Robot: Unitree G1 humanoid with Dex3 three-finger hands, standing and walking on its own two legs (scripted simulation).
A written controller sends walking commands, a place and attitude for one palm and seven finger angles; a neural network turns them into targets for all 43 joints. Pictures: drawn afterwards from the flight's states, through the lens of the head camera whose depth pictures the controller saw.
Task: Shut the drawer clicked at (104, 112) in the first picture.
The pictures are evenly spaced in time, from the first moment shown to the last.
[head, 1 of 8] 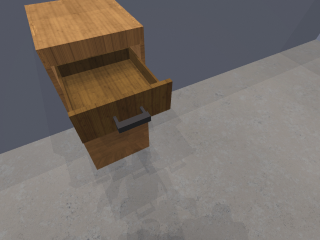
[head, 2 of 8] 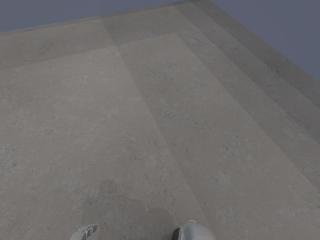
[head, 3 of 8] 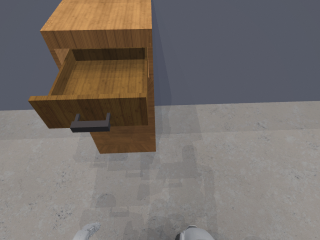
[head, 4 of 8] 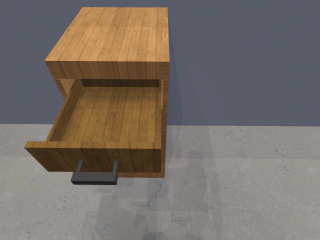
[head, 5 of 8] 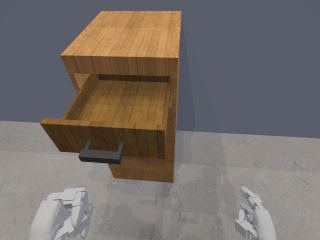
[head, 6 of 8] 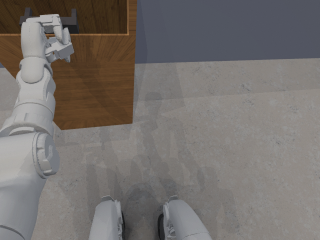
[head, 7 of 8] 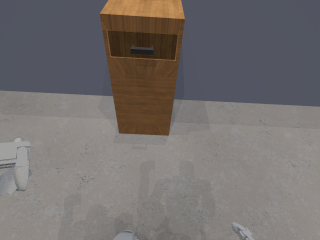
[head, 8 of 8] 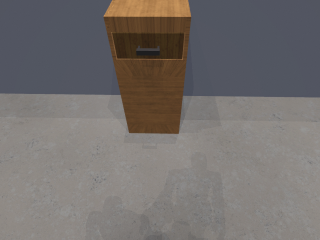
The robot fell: no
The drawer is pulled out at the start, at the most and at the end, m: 0.28 0.28 0.00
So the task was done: yes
